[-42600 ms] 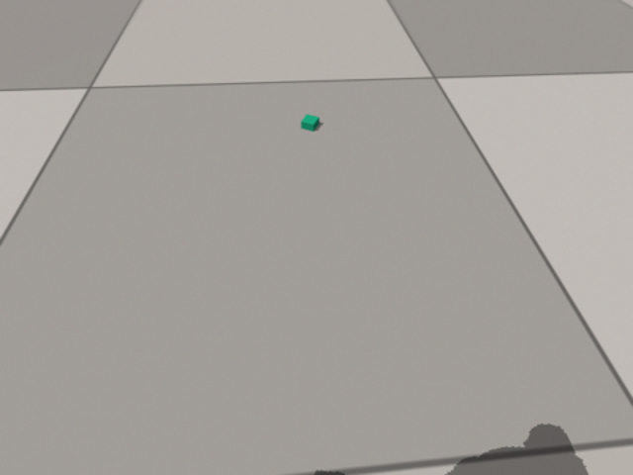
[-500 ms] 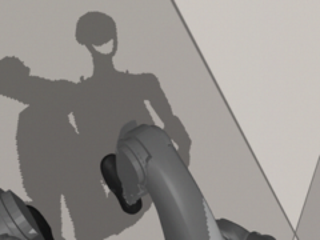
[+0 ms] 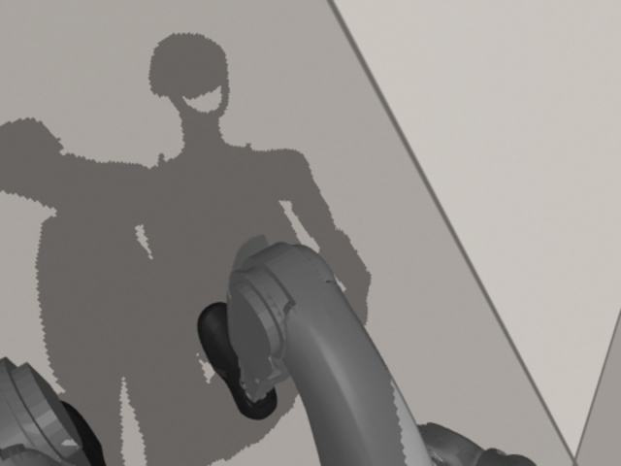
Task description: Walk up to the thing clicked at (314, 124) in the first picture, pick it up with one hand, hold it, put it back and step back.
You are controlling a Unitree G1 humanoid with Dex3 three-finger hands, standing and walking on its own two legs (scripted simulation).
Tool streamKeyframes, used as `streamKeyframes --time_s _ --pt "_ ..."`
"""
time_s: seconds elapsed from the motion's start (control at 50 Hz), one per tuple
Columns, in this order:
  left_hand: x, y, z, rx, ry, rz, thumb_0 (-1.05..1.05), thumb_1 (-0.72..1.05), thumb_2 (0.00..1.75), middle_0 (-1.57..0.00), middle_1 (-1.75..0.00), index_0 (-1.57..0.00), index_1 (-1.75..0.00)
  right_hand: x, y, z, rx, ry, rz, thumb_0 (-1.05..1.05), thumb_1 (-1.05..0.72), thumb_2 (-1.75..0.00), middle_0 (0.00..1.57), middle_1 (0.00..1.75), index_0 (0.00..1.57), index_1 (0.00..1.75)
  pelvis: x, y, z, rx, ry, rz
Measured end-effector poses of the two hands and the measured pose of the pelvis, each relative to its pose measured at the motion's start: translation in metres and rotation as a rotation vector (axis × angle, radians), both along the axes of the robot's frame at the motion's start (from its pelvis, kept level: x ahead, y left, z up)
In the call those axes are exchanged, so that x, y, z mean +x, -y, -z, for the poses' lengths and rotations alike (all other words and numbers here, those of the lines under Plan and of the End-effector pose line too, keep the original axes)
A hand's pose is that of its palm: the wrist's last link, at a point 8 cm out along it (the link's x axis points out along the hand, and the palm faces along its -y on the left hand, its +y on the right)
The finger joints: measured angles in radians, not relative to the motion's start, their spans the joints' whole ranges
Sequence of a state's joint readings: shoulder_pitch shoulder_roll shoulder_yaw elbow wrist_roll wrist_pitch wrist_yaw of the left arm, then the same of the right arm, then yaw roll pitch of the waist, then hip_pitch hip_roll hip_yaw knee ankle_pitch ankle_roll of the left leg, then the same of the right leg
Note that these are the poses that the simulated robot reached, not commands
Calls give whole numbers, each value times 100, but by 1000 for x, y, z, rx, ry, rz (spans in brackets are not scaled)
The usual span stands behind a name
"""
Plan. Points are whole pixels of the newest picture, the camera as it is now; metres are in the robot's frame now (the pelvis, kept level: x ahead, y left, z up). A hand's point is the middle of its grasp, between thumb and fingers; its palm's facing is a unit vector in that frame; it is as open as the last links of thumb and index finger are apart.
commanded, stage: close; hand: left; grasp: from above
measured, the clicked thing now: out of the picture +0.40 +0.39 -0.29
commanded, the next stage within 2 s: none
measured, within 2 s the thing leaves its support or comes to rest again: neither
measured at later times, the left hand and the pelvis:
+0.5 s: hand out of the picture +0.41 +0.37 -0.27, palm faces +0.12 -0.45 -0.88, open 10.4 cm; pelvis +0.00 +0.00 +0.00, yaw +0 degrees
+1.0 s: hand out of the picture +0.41 +0.37 -0.27, palm faces +0.13 -0.45 -0.89, open 10.2 cm; pelvis +0.00 +0.00 +0.00, yaw +0 degrees
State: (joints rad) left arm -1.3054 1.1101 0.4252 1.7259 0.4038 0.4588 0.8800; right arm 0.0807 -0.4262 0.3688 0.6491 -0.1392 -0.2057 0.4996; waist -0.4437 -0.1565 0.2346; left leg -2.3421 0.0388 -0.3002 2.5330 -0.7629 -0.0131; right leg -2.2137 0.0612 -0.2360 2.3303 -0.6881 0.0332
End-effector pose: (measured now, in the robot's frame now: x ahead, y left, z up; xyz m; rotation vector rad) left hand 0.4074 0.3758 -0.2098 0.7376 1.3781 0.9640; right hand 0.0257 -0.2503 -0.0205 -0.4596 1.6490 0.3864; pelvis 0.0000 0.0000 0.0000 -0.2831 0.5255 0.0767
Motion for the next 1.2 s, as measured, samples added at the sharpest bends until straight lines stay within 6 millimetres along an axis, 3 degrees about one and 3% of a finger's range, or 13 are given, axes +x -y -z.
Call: streamKeyframes --time_s 1.2 --pt "-7 -1 -1 -10 0 -8 -1 1 70 -54 -64 -55 -71 3 4 5 -2 6 -1 0 -93 -91 19 30 20 30 -1 1 0 7 4 -1"
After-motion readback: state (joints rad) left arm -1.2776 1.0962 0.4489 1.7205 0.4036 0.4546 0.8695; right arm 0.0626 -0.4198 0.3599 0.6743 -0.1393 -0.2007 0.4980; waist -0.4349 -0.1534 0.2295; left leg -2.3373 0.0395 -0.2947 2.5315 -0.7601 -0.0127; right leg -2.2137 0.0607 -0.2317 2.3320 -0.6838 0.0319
